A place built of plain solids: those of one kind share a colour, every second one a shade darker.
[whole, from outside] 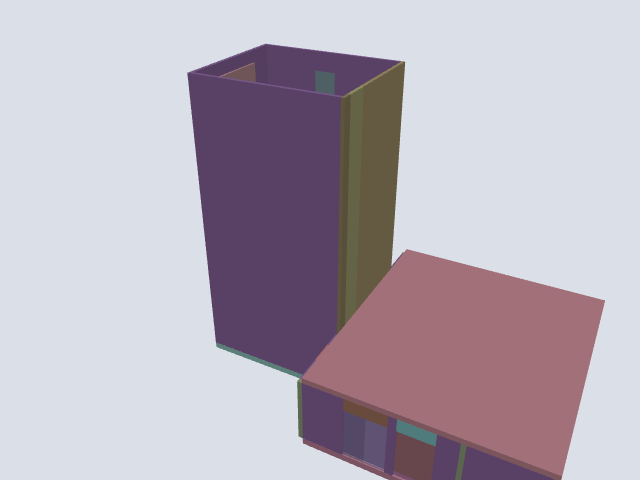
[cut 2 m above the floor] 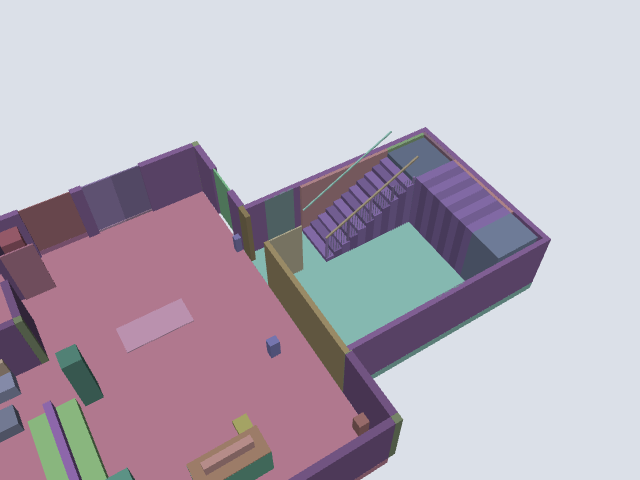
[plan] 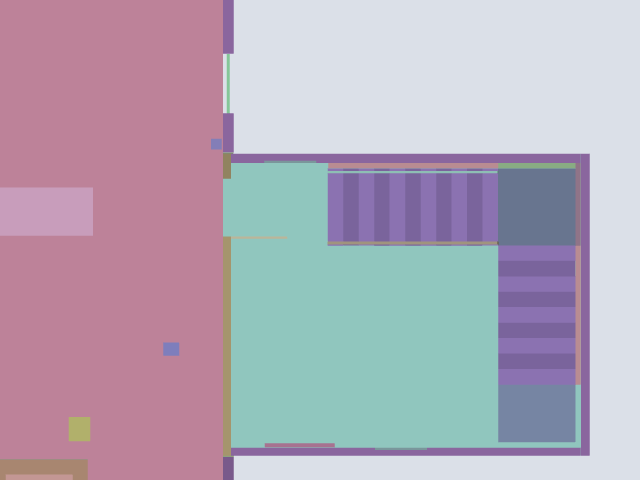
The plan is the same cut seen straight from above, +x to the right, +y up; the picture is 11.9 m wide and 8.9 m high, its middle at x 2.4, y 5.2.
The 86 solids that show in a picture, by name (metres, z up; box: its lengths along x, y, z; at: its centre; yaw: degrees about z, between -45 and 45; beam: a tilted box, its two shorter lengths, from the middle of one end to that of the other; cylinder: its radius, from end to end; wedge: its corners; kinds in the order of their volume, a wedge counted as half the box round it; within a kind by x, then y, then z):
{
 "wall_1": {"box": [2.9, 0.2, 3.0], "at": [-7.35, 6.28, 1.5]},
 "wall_2": {"box": [2.9, 0.2, 3.0], "at": [-7.35, 9.98, 1.5]},
 "wall_3": {"box": [0.2, 1.3, 3.0], "at": [-5.8, 7.03, 1.5]},
 "wall_4": {"box": [0.2, 1.3, 3.0], "at": [-5.8, 9.23, 1.5]},
 "wall_5": {"box": [0.86, 0.2, 3.0], "at": [-5.27, 9.98, 1.5]},
 "wall_6": {"box": [9.4, 0.2, 3.0], "at": [-4.1, -0.77, 1.5]},
 "wall_7": {"box": [0.35, 0.2, 3.0], "at": [-3.17, 9.98, 1.5]},
 "wall_8": {"box": [1.79, 0.2, 3.0], "at": [-0.3, 9.98, 1.5]},
 "wall_9": {"box": [0.2, 1.84, 3.0], "at": [0.7, 0.25, 1.5]},
 "wall_10": {"box": [0.2, 0.73, 3.0], "at": [0.7, 7.19, 1.5]},
 "wall_11": {"box": [0.2, 1.23, 3.0], "at": [0.7, 9.27, 1.5]},
 "wall_12": {"box": [6.49, 0.15, 13.31], "at": [3.99, 1.27, 6.66]},
 "wall_13": {"box": [6.49, 0.17, 13.31], "at": [3.99, 6.71, 6.66]},
 "wall_14": {"box": [0.16, 5.6, 13.31], "at": [7.32, 4.0, 6.66]},
 "lobby_floor_slab_1": {"box": [9.6, 10.95, 0.3], "at": [-4.2, 4.61, -0.15]},
 "lobby_ceiling_slab_1": {"box": [9.6, 10.95, 0.25], "at": [-4.2, 4.61, 3.12]},
 "tread_slab_1": {"box": [0.29, 1.43, 0.16], "at": [2.69, 5.81, 0.08]},
 "tread_slab_2": {"box": [0.29, 1.43, 0.31], "at": [2.98, 5.81, 0.16]},
 "tread_slab_3": {"box": [0.3, 1.43, 0.47], "at": [3.26, 5.81, 0.24]},
 "tread_slab_4": {"box": [0.29, 1.43, 0.63], "at": [3.55, 5.81, 0.31]},
 "tread_slab_5": {"box": [0.3, 1.43, 0.79], "at": [3.84, 5.81, 0.39]},
 "tread_slab_6": {"box": [0.3, 1.43, 0.94], "at": [4.13, 5.81, 0.47]},
 "tread_slab_7": {"box": [0.29, 1.43, 1.1], "at": [4.41, 5.81, 0.55]},
 "tread_slab_8": {"box": [0.29, 1.43, 1.26], "at": [4.7, 5.81, 0.63]},
 "tread_slab_9": {"box": [0.3, 1.43, 1.41], "at": [4.99, 5.81, 0.71]},
 "tread_slab_10": {"box": [0.29, 1.43, 1.57], "at": [5.27, 5.81, 0.79]},
 "tread_slab_11": {"box": [0.29, 1.43, 1.73], "at": [5.56, 5.81, 0.87]},
 "tread_slab_12": {"box": [1.43, 0.29, 3.3], "at": [6.42, 2.66, 1.65]},
 "tread_slab_13": {"box": [1.43, 0.3, 3.14], "at": [6.42, 2.95, 1.57]},
 "tread_slab_14": {"box": [1.43, 0.29, 2.98], "at": [6.42, 3.24, 1.49]},
 "tread_slab_15": {"box": [1.43, 0.3, 2.83], "at": [6.42, 3.52, 1.41]},
 "tread_slab_16": {"box": [1.43, 0.29, 2.67], "at": [6.42, 3.81, 1.34]},
 "tread_slab_17": {"box": [1.43, 0.29, 2.51], "at": [6.42, 4.1, 1.26]},
 "tread_slab_18": {"box": [1.43, 0.29, 2.36], "at": [6.42, 4.38, 1.18]},
 "tread_slab_19": {"box": [1.43, 0.29, 2.2], "at": [6.42, 4.67, 1.1]},
 "tread_slab_20": {"box": [1.43, 0.29, 2.04], "at": [6.42, 4.95, 1.02]},
 "floor_slab_1": {"box": [6.8, 5.6, 0.3], "at": [4.0, 4.0, -0.15]},
 "landing_slab_1": {"box": [1.43, 1.07, 3.45], "at": [6.42, 1.99, 1.73]},
 "landing_slab_2": {"box": [1.44, 1.43, 1.89], "at": [6.42, 5.81, 0.94]},
 "wall_cheek_1": {"box": [0.15, 4.07, 13.31], "at": [0.68, 3.23, 6.66]},
 "wall_cheek_2": {"box": [0.15, 0.47, 13.31], "at": [0.68, 6.57, 6.66]},
 "wall_wall_1": {"box": [3.15, 0.1, 12.77], "at": [4.13, 6.58, 6.38]},
 "wall_wall_2": {"box": [0.1, 2.58, 12.77], "at": [7.19, 3.81, 6.38]},
 "wall_land_far_wall_1": {"box": [0.1, 1.53, 12.77], "at": [7.19, 5.86, 6.38]},
 "wall_land_wall_1": {"box": [1.44, 0.1, 12.77], "at": [6.42, 6.58, 6.38]},
 "wall_head_1": {"box": [0.15, 1.07, 11.19], "at": [0.68, 5.8, 7.71]},
 "lobby_island_seat_1": {"box": [1.2, 3.0, 0.45], "at": [-6.0, 2.96, 0.22]},
 "lobby_column_shaft_1": {"box": [0.5, 0.5, 3.0], "at": [-5.04, 1.09, 1.5]},
 "lobby_column_shaft_2": {"box": [0.5, 0.5, 3.0], "at": [-5.04, 4.61, 1.5]},
 "lobby_desk_body_1": {"box": [1.8, 0.75, 1.05], "at": [-2.81, 0.76, 0.52]},
 "wallpost_1": {"box": [0.2, 0.2, 3.0], "at": [-5.8, 6.28, 1.5]},
 "wallpost_2": {"box": [0.2, 0.2, 3.0], "at": [-5.8, 9.98, 1.5]},
 "wallpost_3": {"box": [0.2, 0.2, 3.0], "at": [0.7, -0.77, 1.5]},
 "wallpost_4": {"box": [0.2, 0.2, 3.0], "at": [0.7, 9.98, 1.5]},
 "lobby_seats_seat_1": {"box": [1.2, 0.6, 0.45], "at": [-7.2, 5.88, 0.22]},
 "lobby_planter_plant_1": {"box": [0.58, 0.58, 0.9], "at": [-5.33, 9.48, 1.25]},
 "door_leaf_1": {"box": [0.97, 0.045, 2.1], "at": [1.85, 6.65, 1.05]},
 "door_leaf_2": {"box": [0.97, 0.045, 2.1], "at": [3.9, 1.33, 1.05]},
 "door_leaf_3": {"box": [0.97, 0.045, 2.1], "at": [4.25, 1.33, 11.41]},
 "lobby_island_spine_1": {"box": [0.2, 3.0, 0.4], "at": [-6.0, 2.96, 0.65]},
 "wall_head_lobby_entrance_1": {"box": [1.8, 0.2, 0.6], "at": [-2.09, 9.98, 2.7]},
 "lobby_entrance_leaf_1": {"box": [0.9, 0.05, 2.32], "at": [-2.54, 9.98, 1.24]},
 "lobby_entrance_leaf_2": {"box": [0.9, 0.05, 2.32], "at": [-1.64, 9.98, 1.24]},
 "lobby_table_top_1": {"box": [0.8, 0.6, 0.42], "at": [-7.2, 4.83, 0.21]},
 "wall_head_lobby_glazing_1": {"box": [1.5, 0.2, 0.6], "at": [-4.09, 9.98, 2.7]},
 "lobby_runner_top_1": {"box": [2.0, 0.9, 0.09], "at": [-2.81, 5.73, -0.01]},
 "lobby_lift_leaf_1": {"box": [0.06, 1.1, 2.1], "at": [0.7, 8.1, 1.05]},
 "lobby_glazing_pane_1": {"box": [1.5, 0.03, 2.2], "at": [-4.09, 9.98, 1.3]},
 "door_front_leaf_open_1": {"box": [1.05, 0.045, 2.1], "at": [1.27, 5.24, 1.06]},
 "lobby_office_door_leaf_1": {"box": [0.9, 0.05, 2.1], "at": [-5.25, 8.56, 1.05]},
 "lobby_desk_screen_1": {"box": [1.24, 0.19, 0.35], "at": [-2.81, 0.76, 1.26]},
 "lobby_seats_back_1": {"box": [1.2, 0.12, 0.5], "at": [-7.21, 6.12, 0.7]},
 "lobby_desk_counter_1": {"box": [1.8, 0.75, 0.04], "at": [-2.81, 0.76, 1.07]},
 "furn_radiator_panel_body_1": {"box": [1.3, 0.08, 0.53], "at": [2.02, 1.39, 0.42]},
 "lobby_umbrella_stand_body_1": {"box": [0.3, 0.3, 0.55], "at": [0.43, 0.11, 0.27]},
 "lobby_wet_floor_sign_body_1": {"box": [0.3, 0.25, 0.62], "at": [-0.36, 3.18, 0.31]},
 "lobby_parcel_box_1": {"box": [0.4, 0.45, 0.2], "at": [-2.06, 1.69, 0.1]},
 "lobby_extinguisher_body_1": {"box": [0.2, 0.2, 0.6], "at": [0.48, 6.98, 0.3]},
 "lobby_entrance_leaf_rail_1": {"box": [0.9, 0.09, 0.08], "at": [-2.54, 9.98, 0.04]},
 "lobby_entrance_leaf_rail_2": {"box": [0.9, 0.09, 0.08], "at": [-1.64, 9.98, 0.04]},
 "rail_top_1": {"beam": [0.06, 0.06], "from": [2.55, 5.14, 1.08], "to": [5.7, 5.14, 2.81]},
 "posts_1": {"box": [0.06, 0.06, 0.94], "at": [2.58, 5.14, 0.63]},
 "posts_2": {"box": [0.06, 0.06, 1.05], "at": [3.35, 5.14, 1.0]},
 "posts_3": {"box": [0.06, 0.06, 1.0], "at": [4.13, 5.14, 1.45]},
 "lobby_glazing_pane_kick_1": {"box": [1.5, 0.03, 0.2], "at": [-4.09, 9.98, 0.1]},
 "handrail_rail_1": {"beam": [0.045, 0.045], "from": [2.55, 6.46, 1.08], "to": [5.7, 6.46, 2.81]}
}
